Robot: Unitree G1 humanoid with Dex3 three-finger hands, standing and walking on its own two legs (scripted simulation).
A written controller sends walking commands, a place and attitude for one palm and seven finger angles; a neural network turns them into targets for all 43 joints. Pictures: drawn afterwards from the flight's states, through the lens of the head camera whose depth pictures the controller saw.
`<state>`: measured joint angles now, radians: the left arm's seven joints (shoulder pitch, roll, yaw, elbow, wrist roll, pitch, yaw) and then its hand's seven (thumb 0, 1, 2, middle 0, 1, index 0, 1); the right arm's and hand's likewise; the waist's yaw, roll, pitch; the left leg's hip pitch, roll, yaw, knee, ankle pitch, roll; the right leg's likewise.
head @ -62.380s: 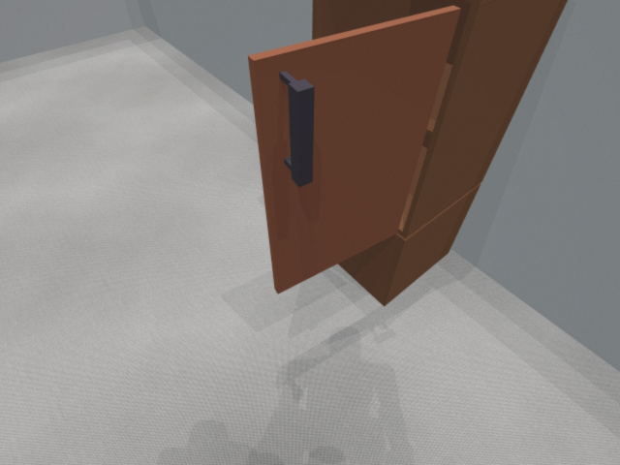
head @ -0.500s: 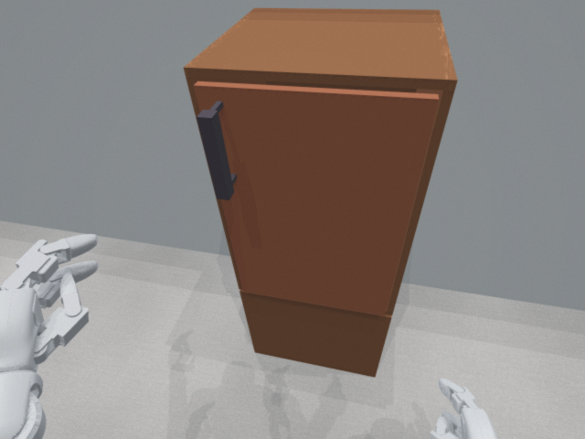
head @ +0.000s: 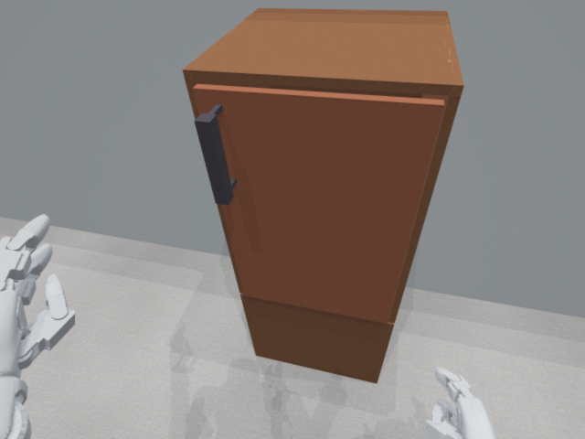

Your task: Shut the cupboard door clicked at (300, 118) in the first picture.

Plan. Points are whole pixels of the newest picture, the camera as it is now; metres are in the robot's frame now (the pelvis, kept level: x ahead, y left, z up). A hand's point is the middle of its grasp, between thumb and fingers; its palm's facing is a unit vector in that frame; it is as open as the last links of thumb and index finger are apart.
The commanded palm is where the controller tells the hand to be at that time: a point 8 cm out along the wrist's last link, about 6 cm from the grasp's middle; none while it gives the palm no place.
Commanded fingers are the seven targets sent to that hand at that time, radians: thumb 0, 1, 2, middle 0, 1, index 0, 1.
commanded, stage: step back with the hand held close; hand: left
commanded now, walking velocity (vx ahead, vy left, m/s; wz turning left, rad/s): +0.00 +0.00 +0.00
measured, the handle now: (220, 155) +0.53 +0.19 +0.13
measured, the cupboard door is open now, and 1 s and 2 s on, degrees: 0 0 0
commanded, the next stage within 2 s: stop stepping back and stand still in 1.16 s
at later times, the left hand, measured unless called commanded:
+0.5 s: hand (16, 348) +0.15 +0.30 +0.15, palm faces +0.37 -0.78 -0.50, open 7.4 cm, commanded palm +0.09 +0.33 +0.17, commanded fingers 0.00 0.90 0.90 -0.20 -0.30 -0.20 -0.30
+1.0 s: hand out of the picture +0.01 +0.36 +0.17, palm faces +0.56 -0.74 -0.38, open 7.4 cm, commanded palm -0.06 +0.38 +0.17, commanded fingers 0.00 0.90 0.90 -0.20 -0.30 -0.20 -0.30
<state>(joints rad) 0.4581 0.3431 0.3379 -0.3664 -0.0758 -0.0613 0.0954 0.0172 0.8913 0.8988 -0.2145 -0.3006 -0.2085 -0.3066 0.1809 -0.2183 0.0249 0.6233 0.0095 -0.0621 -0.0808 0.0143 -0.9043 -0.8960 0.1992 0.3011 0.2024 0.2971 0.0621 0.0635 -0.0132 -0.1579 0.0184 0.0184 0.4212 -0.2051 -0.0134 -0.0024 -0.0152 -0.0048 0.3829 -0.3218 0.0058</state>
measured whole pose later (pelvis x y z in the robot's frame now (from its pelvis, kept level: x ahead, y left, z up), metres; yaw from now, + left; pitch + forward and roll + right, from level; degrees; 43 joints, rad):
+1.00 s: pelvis -0.18 +0.07 -0.02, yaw +5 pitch -2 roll -5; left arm 0.42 0.41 0.43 -0.43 -0.04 -0.23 0.16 0.01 0.89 0.90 -0.21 -0.30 -0.21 -0.30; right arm 0.23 -0.22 0.00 0.63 0.00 -0.07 -0.10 0.02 -0.90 -0.90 0.20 0.30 0.20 0.30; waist 0.01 0.06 0.01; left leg -0.48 0.02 0.02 0.60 -0.10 0.09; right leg -0.34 0.07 0.04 0.75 -0.36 0.03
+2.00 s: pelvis -0.50 +0.13 +0.00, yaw -4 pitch -2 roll -2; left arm 0.59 0.43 0.41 -0.52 -0.01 -0.21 0.14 0.02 0.89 0.90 -0.21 -0.30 -0.20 -0.30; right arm 0.33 -0.13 0.01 0.67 0.00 -0.08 -0.04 0.01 -0.90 -0.90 0.20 0.30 0.20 0.30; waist -0.06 -0.02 -0.07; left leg -0.29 0.09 0.03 0.52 -0.26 0.01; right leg -0.51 0.02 -0.08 1.00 -0.29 0.00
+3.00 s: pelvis -0.45 +0.15 -0.01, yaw -3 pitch +0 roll -1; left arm 0.52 0.43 0.43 -0.47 -0.04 -0.19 0.16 0.02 0.89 0.90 -0.21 -0.30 -0.21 -0.30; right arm 0.19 -0.19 0.01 0.61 0.02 -0.05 -0.06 0.01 -0.90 -0.90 0.20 0.30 0.20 0.30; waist 0.00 -0.01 0.01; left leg -0.24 0.03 0.07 0.53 -0.30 0.01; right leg -0.16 -0.01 -0.05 0.49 -0.33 0.00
